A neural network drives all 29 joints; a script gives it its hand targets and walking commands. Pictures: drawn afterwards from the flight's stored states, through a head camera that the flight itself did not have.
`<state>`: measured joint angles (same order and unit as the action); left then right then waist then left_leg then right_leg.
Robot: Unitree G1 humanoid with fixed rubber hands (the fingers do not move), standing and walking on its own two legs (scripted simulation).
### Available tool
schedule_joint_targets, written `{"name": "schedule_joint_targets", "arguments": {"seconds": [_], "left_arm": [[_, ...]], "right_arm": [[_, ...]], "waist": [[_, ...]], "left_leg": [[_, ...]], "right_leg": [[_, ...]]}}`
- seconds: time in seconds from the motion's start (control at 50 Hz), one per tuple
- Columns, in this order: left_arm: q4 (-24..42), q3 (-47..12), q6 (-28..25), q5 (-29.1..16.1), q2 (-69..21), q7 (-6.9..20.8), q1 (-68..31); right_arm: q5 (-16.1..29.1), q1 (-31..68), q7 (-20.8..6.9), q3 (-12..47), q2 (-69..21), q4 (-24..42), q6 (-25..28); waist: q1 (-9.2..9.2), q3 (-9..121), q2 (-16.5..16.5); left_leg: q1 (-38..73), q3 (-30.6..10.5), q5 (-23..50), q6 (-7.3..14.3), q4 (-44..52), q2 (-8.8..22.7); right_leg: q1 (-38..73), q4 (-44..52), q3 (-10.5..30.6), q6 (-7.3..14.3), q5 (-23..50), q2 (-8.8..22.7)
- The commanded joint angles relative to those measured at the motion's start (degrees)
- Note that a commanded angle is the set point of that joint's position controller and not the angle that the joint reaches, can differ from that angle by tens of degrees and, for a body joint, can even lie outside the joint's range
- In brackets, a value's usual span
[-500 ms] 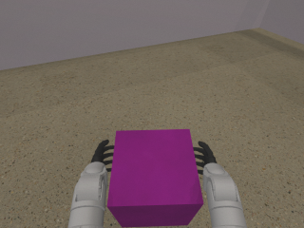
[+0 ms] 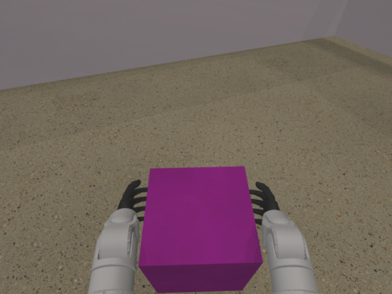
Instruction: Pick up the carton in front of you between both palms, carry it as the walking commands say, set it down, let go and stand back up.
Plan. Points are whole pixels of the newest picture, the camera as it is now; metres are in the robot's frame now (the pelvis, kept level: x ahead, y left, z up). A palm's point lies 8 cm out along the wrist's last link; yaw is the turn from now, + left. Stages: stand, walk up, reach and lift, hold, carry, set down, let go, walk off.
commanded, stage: carry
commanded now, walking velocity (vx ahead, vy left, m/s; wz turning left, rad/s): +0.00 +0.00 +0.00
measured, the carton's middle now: (198, 233) +0.31 +0.00 -0.05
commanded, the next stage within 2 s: hold in 0.08 s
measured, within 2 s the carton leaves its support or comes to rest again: neither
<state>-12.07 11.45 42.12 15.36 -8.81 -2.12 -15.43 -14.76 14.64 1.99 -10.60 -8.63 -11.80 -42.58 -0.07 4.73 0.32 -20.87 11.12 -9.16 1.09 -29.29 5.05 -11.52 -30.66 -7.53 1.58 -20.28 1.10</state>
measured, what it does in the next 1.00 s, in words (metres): stands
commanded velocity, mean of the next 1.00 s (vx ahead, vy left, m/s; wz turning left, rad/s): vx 0.00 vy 0.00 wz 0.00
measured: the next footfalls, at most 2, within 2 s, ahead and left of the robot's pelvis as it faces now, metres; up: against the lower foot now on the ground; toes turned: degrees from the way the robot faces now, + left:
none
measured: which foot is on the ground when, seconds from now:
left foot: down 0.00-1.00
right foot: down 0.00-1.00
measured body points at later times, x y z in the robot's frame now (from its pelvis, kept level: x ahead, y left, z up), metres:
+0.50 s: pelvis -0.02 +0.02 +0.01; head -0.05 +0.04 +0.46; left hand +0.30 +0.13 +0.05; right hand +0.26 -0.17 +0.05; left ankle +0.07 +0.13 -0.73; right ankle -0.04 -0.09 -0.73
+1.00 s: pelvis -0.01 +0.05 +0.01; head -0.05 +0.08 +0.46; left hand +0.32 +0.15 +0.05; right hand +0.27 -0.15 +0.05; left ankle +0.07 +0.13 -0.73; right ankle -0.04 -0.09 -0.73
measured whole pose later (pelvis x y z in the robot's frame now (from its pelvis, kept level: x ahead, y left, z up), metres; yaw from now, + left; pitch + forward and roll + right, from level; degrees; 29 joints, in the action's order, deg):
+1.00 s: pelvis -0.01 +0.05 +0.01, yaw -9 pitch -8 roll +0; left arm -16.0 14.9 41.6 18.8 -9.8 0.0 -18.9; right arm -18.3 19.3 -1.3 -17.3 -9.9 -20.3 -38.5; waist -0.7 -2.4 3.2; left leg -6.3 5.1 -6.7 2.2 -20.6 -0.6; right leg -0.7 -23.0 3.7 -0.3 -14.6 1.0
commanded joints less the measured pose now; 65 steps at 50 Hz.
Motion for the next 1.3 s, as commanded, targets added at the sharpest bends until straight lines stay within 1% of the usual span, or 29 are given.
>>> {"name": "schedule_joint_targets", "arguments": {"seconds": [0.0, 0.06, 0.08, 0.1, 0.12, 0.14, 0.16, 0.18, 0.2, 0.22, 0.24, 0.28, 0.34, 0.4, 0.5, 0.62, 0.7, 0.76, 0.86, 1.0, 1.04, 1.08, 1.16, 1.22, 1.28], "left_arm": [[1.8, -31.6, -1.8, -15.3, -52.9, 14.8, -25.0], [1.8, -31.5, -1.8, -15.3, -52.8, 14.8, -25.0], [4.0, -29.6, -2.0, -14.8, -53.1, 14.9, -20.4], [5.5, -29.9, -2.8, -14.7, -51.3, 14.4, -20.7], [5.8, -30.6, -3.0, -14.3, -51.4, 14.3, -20.8], [5.9, -31.4, -3.1, -14.3, -51.1, 14.2, -21.5], [5.9, -31.7, -3.3, -14.7, -51.0, 14.4, -22.7], [5.6, -32.0, -3.4, -14.8, -51.4, 14.4, -22.6], [5.6, -31.9, -3.6, -14.8, -51.2, 14.3, -22.9], [5.7, -31.8, -3.6, -14.5, -51.0, 14.3, -23.1], [4.9, -31.3, -3.6, -14.0, -51.2, 14.5, -23.2], [3.1, -30.2, -3.6, -13.0, -51.9, 14.4, -23.3], [0.3, -28.1, -3.6, -11.4, -52.4, 14.5, -23.4], [-1.6, -26.9, -3.6, -10.7, -53.0, 15.1, -24.4], [-2.9, -27.1, -3.5, -11.1, -53.9, 16.3, -27.2], [-2.9, -28.0, -3.0, -11.9, -54.4, 17.0, -29.3], [-3.4, -27.8, -2.7, -12.0, -54.6, 17.0, -29.7], [-3.9, -27.2, -2.5, -11.8, -54.5, 16.9, -29.6], [-4.6, -26.1, -2.4, -11.4, -54.2, 16.8, -29.2], [-4.1, -25.5, -2.6, -11.3, -53.8, 16.5, -29.9], [-5.3, -23.9, -3.1, -10.6, -53.1, 16.5, -31.5], [-7.8, -21.1, -4.0, -9.3, -52.2, 16.5, -34.1], [-14.9, -12.5, -7.4, -4.4, -49.0, 16.2, -40.0], [-18.8, -5.5, -11.0, 0.2, -45.0, 15.1, -41.7], [-20.8, 0.1, -15.1, 3.9, -39.5, 13.9, -40.3]], "right_arm": [[15.4, 27.6, -14.3, 31.0, -52.7, 3.7, 2.6], [15.4, 27.6, -14.3, 31.0, -52.7, 3.7, 2.6], [14.5, 24.1, -14.6, 28.7, -54.2, 1.7, 3.4], [13.8, 24.0, -13.7, 28.8, -53.8, 3.0, 4.9], [12.2, 22.3, -13.3, 27.9, -52.6, 2.3, 5.2], [11.8, 21.7, -13.0, 27.2, -51.9, 2.1, 5.6], [11.5, 21.8, -12.7, 26.4, -51.6, 1.2, 5.8], [11.6, 22.6, -12.7, 26.7, -51.5, 1.6, 6.0], [12.3, 23.5, -12.8, 27.0, -51.7, 1.3, 6.1], [12.5, 24.0, -13.0, 27.1, -51.8, 0.9, 6.1], [12.5, 24.7, -13.3, 27.3, -51.9, 0.8, 6.0], [13.3, 28.1, -14.1, 28.0, -52.7, 0.5, 6.0], [13.7, 30.7, -15.3, 28.0, -53.1, -0.8, 6.1], [13.3, 31.9, -15.9, 26.9, -53.2, -2.7, 6.4], [12.1, 32.5, -16.3, 24.6, -53.4, -5.1, 7.0], [11.3, 33.0, -16.7, 22.7, -53.8, -6.2, 7.1], [10.9, 33.4, -17.1, 21.9, -53.9, -6.7, 6.8], [10.7, 33.7, -17.4, 21.3, -53.8, -7.1, 6.5], [10.3, 33.6, -17.5, 20.5, -53.6, -7.4, 6.3], [10.1, 34.1, -17.2, 20.6, -53.6, -6.6, 6.2], [9.3, 35.6, -17.0, 19.5, -53.5, -7.8, 6.5], [7.8, 37.9, -16.9, 17.5, -53.3, -10.5, 7.3], [2.8, 43.1, -16.2, 10.2, -51.8, -18.0, 10.7], [-2.2, 44.8, -14.4, 3.8, -47.3, -21.8, 14.1], [-6.0, 43.4, -12.9, -1.0, -41.6, -24.0, 18.1]], "waist": [[-0.01, 14.4, -0.4], [-0.01, 14.4, -0.4], [-0.42, 8.1, 7.1], [0.95, 9.9, 6.0], [0.69, 10.1, 2.5], [0.95, 10.7, 1.1], [1.61, 11.1, 2.2], [1.08, 10.7, 0.6], [0.94, 10.8, 0.2], [0.59, 10.6, 0.7], [0.08, 9.5, 0.6], [-0.72, 8.3, 0.9], [-1.77, 6.0, 1.3], [-1.65, 4.3, 1.7], [-0.31, 3.8, 1.3], [0.45, 5.2, -0.3], [0.37, 5.9, -1.4], [0.15, 6.0, -1.6], [-0.09, 5.9, -1.6], [-0.30, 6.7, -1.2], [-0.58, 5.8, -0.9], [-0.84, 4.4, -0.5], [-1.43, 1.7, 0.2], [-2.21, 0.4, 0.3], [-2.71, 0.3, 0.5]], "left_leg": [[11.5, -6.8, 9.7, 0.3, 2.2, 5.4], [11.5, -6.8, 9.6, 0.2, 2.2, 5.4], [29.6, -14.7, 20.2, 1.8, 2.0, -10.4], [34.5, -16.6, 24.8, 1.6, 2.4, -8.6], [30.6, -16.3, 24.8, 1.1, 3.7, -8.7], [29.5, -16.1, 26.5, 0.5, 4.1, -9.0], [29.2, -16.0, 23.3, 0.0, 4.8, -9.3], [28.8, -15.3, 21.4, -0.4, 5.0, -10.0], [29.4, -15.3, 20.6, -0.4, 5.5, -10.2], [28.6, -15.0, 17.9, -0.5, 6.1, -10.5], [26.4, -14.8, 15.9, -0.6, 6.5, -10.7], [28.6, -14.6, 12.4, -0.2, 6.8, -10.9], [30.4, -14.7, 8.8, 0.0, 7.0, -10.5], [32.9, -14.7, 6.4, -0.2, 6.8, -10.3], [36.3, -15.1, 3.7, -1.0, 7.1, -9.8], [36.1, -16.2, 0.9, -1.5, 8.8, -8.3], [34.8, -16.9, -0.3, -1.5, 10.1, -7.2], [34.4, -17.3, -0.4, -1.5, 10.6, -6.7], [34.7, -17.7, 1.0, -1.5, 10.8, -6.3], [35.7, -17.2, 5.3, -1.2, 10.0, -6.7], [35.0, -16.9, 4.3, -0.9, 9.6, -6.9], [33.6, -16.5, 1.7, -0.6, 9.1, -7.2], [29.4, -15.6, -2.1, -0.1, 6.1, -7.7], [24.9, -14.6, -1.3, 0.2, 2.8, -8.7], [19.1, -13.5, 2.2, 0.4, -0.7, -9.5]], "right_leg": [[-1.9, 6.1, 6.3, 1.0, 12.9, 7.4], [-2.0, 6.0, 6.3, 1.1, 13.0, 7.4], [-6.4, 11.1, 15.1, 0.5, 27.5, -2.9], [-7.4, 12.0, 16.0, 0.7, 28.1, -2.3], [-1.5, 11.3, 15.1, 0.4, 29.1, -3.3], [2.2, 10.9, 14.8, 0.1, 31.8, -3.7], [3.5, 12.0, 14.7, 0.0, 28.0, -3.9], [3.7, 12.1, 14.7, -0.3, 27.9, -3.9], [3.6, 12.4, 14.8, -0.4, 27.8, -3.9], [4.4, 13.3, 14.8, -0.4, 25.1, -3.9], [5.5, 13.2, 14.6, -0.5, 24.1, -4.1], [1.9, 14.0, 14.6, -0.8, 19.4, -3.8], [-2.3, 14.7, 14.5, -0.4, 13.0, -3.5], [-6.6, 15.7, 14.6, 0.5, 7.8, -3.1], [-10.6, 16.4, 14.6, 1.7, 3.2, -3.2], [-9.1, 15.2, 14.2, 2.1, 2.9, -4.3], [-6.8, 14.2, 13.8, 1.9, 3.8, -5.0], [-6.2, 13.8, 13.8, 1.7, 4.2, -5.2], [-6.2, 13.7, 13.8, 1.6, 5.1, -5.2], [-6.2, 13.8, 13.6, 1.4, 6.6, -5.4], [-7.0, 13.5, 13.5, 1.3, 5.6, -5.3], [-8.5, 12.9, 13.3, 1.2, 3.9, -5.2], [-12.9, 10.3, 12.7, 1.2, 0.6, -5.5], [-16.5, 7.5, 12.2, 1.2, 0.0, -6.0], [-20.3, 4.3, 11.9, 0.8, 1.7, -6.6]]}}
